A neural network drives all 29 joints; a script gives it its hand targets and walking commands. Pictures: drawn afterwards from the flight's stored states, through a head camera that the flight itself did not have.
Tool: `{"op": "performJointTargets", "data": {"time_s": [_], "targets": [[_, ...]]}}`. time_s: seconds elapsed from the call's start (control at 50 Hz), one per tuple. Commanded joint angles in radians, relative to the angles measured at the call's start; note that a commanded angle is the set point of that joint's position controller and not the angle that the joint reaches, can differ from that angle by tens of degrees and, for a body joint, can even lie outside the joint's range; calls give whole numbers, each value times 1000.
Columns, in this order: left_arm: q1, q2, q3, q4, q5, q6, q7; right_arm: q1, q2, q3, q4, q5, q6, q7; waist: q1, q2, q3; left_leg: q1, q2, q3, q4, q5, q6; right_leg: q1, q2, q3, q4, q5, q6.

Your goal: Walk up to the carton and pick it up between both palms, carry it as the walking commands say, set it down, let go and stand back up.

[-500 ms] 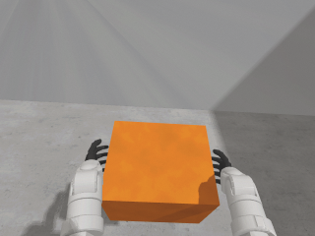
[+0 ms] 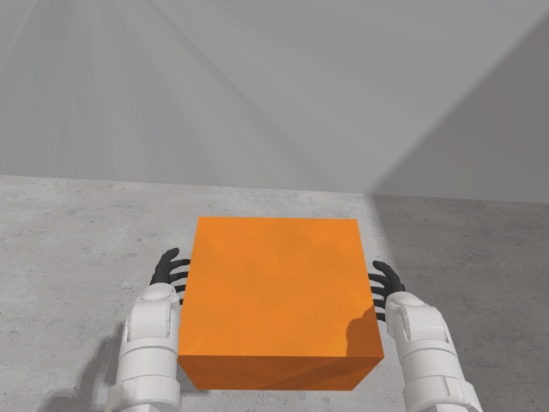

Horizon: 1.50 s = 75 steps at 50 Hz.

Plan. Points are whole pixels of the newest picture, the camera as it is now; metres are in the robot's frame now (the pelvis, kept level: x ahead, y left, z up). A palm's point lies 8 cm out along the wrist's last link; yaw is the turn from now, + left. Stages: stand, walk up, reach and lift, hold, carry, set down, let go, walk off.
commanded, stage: hold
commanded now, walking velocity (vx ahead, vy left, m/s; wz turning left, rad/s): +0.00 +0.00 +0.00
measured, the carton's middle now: (276, 304) +0.34 +0.00 -0.03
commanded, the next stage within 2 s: carry in 0.18 s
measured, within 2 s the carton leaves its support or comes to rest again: neither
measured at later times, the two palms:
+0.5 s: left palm (137, 285) +0.29 +0.20 +0.09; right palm (376, 293) +0.29 -0.15 +0.07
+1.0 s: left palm (64, 314) +0.22 +0.26 +0.12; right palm (347, 330) +0.22 -0.09 +0.08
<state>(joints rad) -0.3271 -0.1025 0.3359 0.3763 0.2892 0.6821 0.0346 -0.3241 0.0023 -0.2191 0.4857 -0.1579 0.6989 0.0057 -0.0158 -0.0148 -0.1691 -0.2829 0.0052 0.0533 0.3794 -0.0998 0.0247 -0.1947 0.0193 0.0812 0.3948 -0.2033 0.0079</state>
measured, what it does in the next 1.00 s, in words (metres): steps on the spot: right foot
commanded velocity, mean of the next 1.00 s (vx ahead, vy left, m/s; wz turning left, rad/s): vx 0.00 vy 0.26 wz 0.00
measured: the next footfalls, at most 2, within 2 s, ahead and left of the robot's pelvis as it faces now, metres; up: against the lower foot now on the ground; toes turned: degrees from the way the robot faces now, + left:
right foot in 0.76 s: +0.05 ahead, -0.06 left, +0.00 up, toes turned -5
left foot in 1.12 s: +0.02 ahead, +0.26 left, +0.00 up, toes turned +8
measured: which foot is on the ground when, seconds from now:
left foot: down 0.00-0.76, up 0.78-1.00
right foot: down 0.00-0.50, up 0.52-0.74, down 0.76-1.00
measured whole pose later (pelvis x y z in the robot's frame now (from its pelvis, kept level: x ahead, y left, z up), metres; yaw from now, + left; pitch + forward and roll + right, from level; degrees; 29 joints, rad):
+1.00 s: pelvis -0.04 +0.09 -0.01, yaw +3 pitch +2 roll +3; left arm -0.19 -0.14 0.23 -0.38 0.14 1.20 0.09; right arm -0.18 0.07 -0.16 -0.36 -0.14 1.29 -0.07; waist -0.02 0.02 -0.13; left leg -0.52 0.02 0.08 0.84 -0.33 0.01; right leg -0.39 -0.17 -0.05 0.60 -0.24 0.04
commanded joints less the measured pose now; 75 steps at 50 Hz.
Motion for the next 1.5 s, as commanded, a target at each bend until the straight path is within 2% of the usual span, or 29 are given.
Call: {"op": "performJointTargets", "data": {"time_s": [0.0, 0.14, 0.16, 0.18, 0.26, 0.34, 0.38, 0.44, 0.46, 0.48, 0.5, 0.58, 0.68, 0.7, 0.72, 0.74, 0.78, 0.86, 0.9, 1.0, 1.04, 1.06, 1.1, 1.2, 1.3, 1.34, 1.42, 1.44, 1.48], "targets": [[-484, -1021, -648, -27, -339, -12, -434, -673, 1033, 472, -263, 210, -99, 402, 21, -12, -310, 465, -94, -86, -43, 194, -31, -33, 71, -18, -124, 137, -27], [-484, -1001, -627, -9, -314, -6, -435, -691, 1021, 466, -281, 204, -90, 402, 27, 9, -264, 442, -89, -89, -52, 87, -27, -61, 65, -10, -129, 29, -25], [-609, -984, -678, -91, -374, -23, -425, -687, 1011, 506, -282, 242, -82, 374, -7, 112, -328, 373, 162, -138, 86, 325, -34, -91, -125, -28, 172, 97, -11], [-569, -978, -658, -49, -355, -8, -416, -736, 996, 515, -312, 256, -68, 371, 9, 172, -327, 310, 168, -112, 117, 347, 0, -106, -140, -12, 176, 71, -18], [-679, -995, -779, -250, -479, 36, -379, -893, 1028, 678, -558, 336, -12, 309, 33, -36, -188, 15, 60, -26, 227, -192, -20, -137, -263, 165, 11, -160, -32], [-554, -991, -796, -316, -468, 169, -322, -820, 1023, 702, -622, 355, 116, 257, 22, -193, -65, -84, 15, -37, 436, -263, -23, -297, -369, 301, -143, -457, -92], [-538, -999, -816, -399, -503, 236, -301, -820, 1022, 743, -712, 403, 179, 240, 10, -234, -113, -74, 22, -60, 329, -216, 2, -267, -324, 243, -42, -228, -77], [-466, -1004, -797, -455, -515, 321, -258, -693, 1043, 747, -764, 431, 269, 206, 0, -78, -234, 118, 30, -10, 116, -71, 22, -229, -208, 34, 247, 204, -17], [-465, -986, -816, -510, -528, 349, -241, -588, 1025, 718, -764, 419, 297, 197, 1, 52, -297, 230, 100, -69, 124, 214, 48, -265, -164, -18, 374, 239, -6], [-386, -977, -818, -516, -524, 380, -223, -534, 1004, 721, -795, 418, 321, 179, 2, 217, -338, 319, 228, -226, 168, 580, 118, -433, -95, -118, 496, -128, 39], [-409, -1019, -877, -648, -557, 401, -209, -538, 1046, 732, -897, 437, 341, 169, -7, 292, -323, 289, 294, -264, 139, 555, 201, -451, -63, -185, 642, -421, 51], [-416, -1045, -891, -713, -629, 480, -188, -610, 1057, 760, -1091, 475, 420, 115, -1, 87, -256, 134, 222, -193, 130, 409, 207, -384, -80, -185, 574, -364, 22], [-288, -997, -862, -716, -606, 555, -158, -483, 1024, 757, -1072, 451, 509, 81, 21, 131, -309, 147, 163, -111, 237, 430, 146, -199, -77, -210, 155, -99, -1], [-241, -978, -851, -715, -587, 563, -158, -463, 1012, 768, -1068, 454, 516, 79, 40, 99, -331, 39, 137, -86, 306, 509, 91, -48, -171, -91, 96, 76, -22], [-279, -987, -862, -736, -605, 567, -153, -413, 1042, 739, -1012, 437, 525, 74, 46, 48, -355, -150, 76, -53, 381, 324, 44, 134, -297, 64, 107, 379, -69], [-253, -932, -847, -776, -595, 558, -149, -376, 1040, 755, -1020, 448, 531, 79, 38, -248, -390, -378, 13, 22, 517, -179, -13, 321, -542, 303, 91, 841, -149], [-232, -958, -867, -793, -595, 555, -155, -422, 1066, 796, -1057, 478, 527, 85, 31, -214, -285, -468, 42, -101, 597, -395, -7, 284, -551, 337, 76, 783, -217], [-259, -1006, -884, -880, -625, 539, -167, -601, 1112, 884, -1245, 545, 500, 78, 29, -144, -220, -438, 26, -61, 539, -276, -30, 178, -429, 136, 44, 616, -134], [-175, -950, -841, -810, -599, 562, -162, -486, 1081, 857, -1142, 506, 532, 69, 30, -261, -242, -352, 21, -43, 492, -223, -32, 97, -401, 96, 15, 412, -96], [-174, -912, -853, -814, -593, 581, -163, -398, 1037, 826, -1083, 478, 559, 61, 19, -330, -233, -93, 27, -4, 231, -184, -27, -102, -363, 33, 7, 69, -38], [-157, -886, -843, -798, -565, 583, -157, -434, 1014, 823, -1086, 491, 563, 67, 16, -270, -216, 32, 19, 23, 162, -233, -25, -217, -331, -10, 30, -140, -28], [-174, -900, -858, -774, -568, 594, -155, -412, 1008, 794, -1062, 472, 572, 70, 5, -151, -190, 95, 21, 10, 92, -234, -4, -307, -295, -21, 96, -238, -16], [-231, -878, -878, -817, -568, 599, -153, -348, 979, 753, -1010, 457, 572, 84, -2, 354, -138, 55, 318, -332, -149, -348, 52, -517, -86, -275, 543, -414, 44], [-287, -989, -965, -844, -616, 573, -165, -423, 1022, 782, -1131, 474, 532, 106, 15, 189, -139, 54, 189, -58, -14, -48, 109, -480, -109, -188, 798, -290, 26], [-250, -934, -973, -855, -595, 571, -147, -249, 969, 728, -1030, 424, 528, 110, 0, 252, -177, 114, 211, -142, -29, -83, 113, -441, -105, -198, 698, -303, 36], [-254, -935, -961, -857, -604, 568, -162, -327, 979, 765, -1097, 437, 515, 102, -4, 177, -233, 140, 242, -173, -13, 78, 158, -372, -81, -204, 574, -327, 23], [-207, -960, -923, -823, -588, 563, -170, -386, 1015, 824, -1134, 457, 514, 88, 25, 120, -307, 79, 187, -100, 104, 193, 116, -110, -93, -199, 124, -134, -20], [-229, -965, -934, -862, -613, 546, -176, -360, 1024, 836, -1132, 457, 508, 91, 42, -18, -332, -97, 149, -17, 186, 145, 49, 92, -196, -111, 7, 28, -32], [-221, -967, -939, -869, -615, 536, -185, -374, 1031, 855, -1152, 458, 504, 100, 37, -310, -289, -461, 20, 35, 508, -343, -37, 219, -596, 401, -68, 325, -181]]}}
